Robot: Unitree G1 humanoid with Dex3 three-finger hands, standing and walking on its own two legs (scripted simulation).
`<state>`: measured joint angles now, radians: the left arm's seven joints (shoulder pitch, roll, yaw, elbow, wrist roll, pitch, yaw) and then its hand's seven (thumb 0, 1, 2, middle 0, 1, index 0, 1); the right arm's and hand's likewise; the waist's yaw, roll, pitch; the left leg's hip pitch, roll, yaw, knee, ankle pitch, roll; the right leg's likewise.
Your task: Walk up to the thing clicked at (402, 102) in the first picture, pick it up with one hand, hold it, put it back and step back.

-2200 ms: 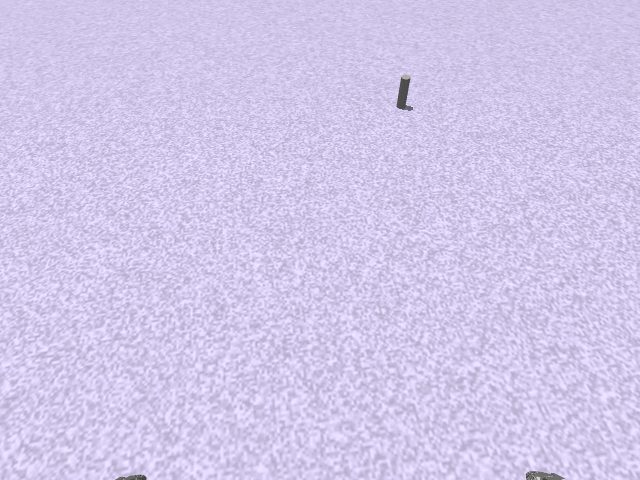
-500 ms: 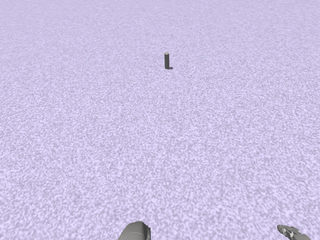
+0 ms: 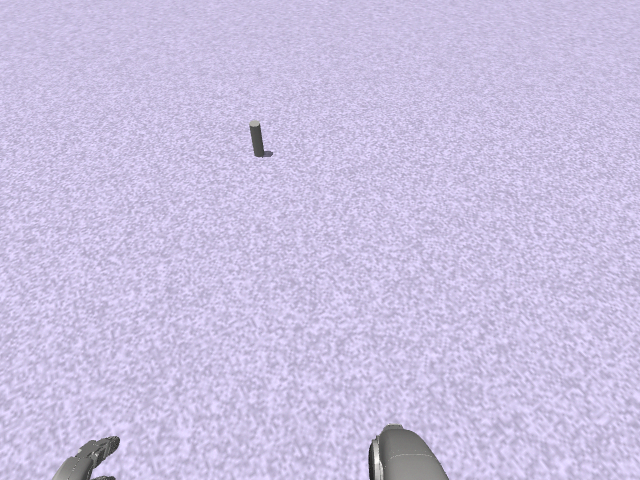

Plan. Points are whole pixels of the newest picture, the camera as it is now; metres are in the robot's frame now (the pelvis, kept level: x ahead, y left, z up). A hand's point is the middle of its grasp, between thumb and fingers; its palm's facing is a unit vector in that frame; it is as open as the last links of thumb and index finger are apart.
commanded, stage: walk up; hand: left
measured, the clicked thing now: (257, 139) +1.60 +0.22 -0.68
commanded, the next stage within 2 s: none
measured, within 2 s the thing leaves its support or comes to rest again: neither
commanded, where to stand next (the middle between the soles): +1.26 +0.02 m, yaw +0 degrees
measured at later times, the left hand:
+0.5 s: hand (155, 360) +0.32 +0.27 -0.14, palm faces +0.00 -0.93 -0.37, open 7.4 cm
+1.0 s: hand (186, 203) +0.66 +0.27 -0.14, palm faces -0.07 -0.93 -0.36, open 7.4 cm
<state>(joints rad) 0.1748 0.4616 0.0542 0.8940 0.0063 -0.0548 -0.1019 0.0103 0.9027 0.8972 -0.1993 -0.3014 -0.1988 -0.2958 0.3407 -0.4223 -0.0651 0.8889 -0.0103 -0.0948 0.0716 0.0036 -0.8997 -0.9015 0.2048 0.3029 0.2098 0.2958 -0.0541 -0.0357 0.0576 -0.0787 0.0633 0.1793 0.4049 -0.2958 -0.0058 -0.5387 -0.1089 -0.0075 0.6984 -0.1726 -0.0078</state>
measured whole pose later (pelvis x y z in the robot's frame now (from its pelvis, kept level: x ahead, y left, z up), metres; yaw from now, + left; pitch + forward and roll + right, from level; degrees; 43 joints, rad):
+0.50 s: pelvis +0.29 -0.01 -0.01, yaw +0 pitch -1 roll -3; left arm 0.33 0.42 0.05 0.91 0.01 -0.09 -0.06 0.01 0.90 0.90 -0.21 -0.30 -0.21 -0.30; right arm 0.22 -0.44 -0.08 0.91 -0.02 -0.05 0.11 0.00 -0.90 -0.90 0.20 0.30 0.21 0.30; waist 0.05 0.05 0.05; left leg -0.52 0.12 0.03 0.62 -0.12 0.01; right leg -0.05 -0.01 -0.08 0.43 -0.36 0.01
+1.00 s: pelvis +0.55 +0.00 -0.01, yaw +0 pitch -2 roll +2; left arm 0.19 0.42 0.06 0.92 0.01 -0.05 -0.08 0.01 0.90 0.90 -0.20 -0.30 -0.20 -0.30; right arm 0.37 -0.41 -0.06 0.89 0.00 -0.07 0.06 0.00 -0.90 -0.90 0.21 0.30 0.21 0.30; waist -0.04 -0.02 0.07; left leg -0.01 0.02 0.11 0.44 -0.39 -0.01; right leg -0.46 -0.09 -0.04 0.57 -0.08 -0.03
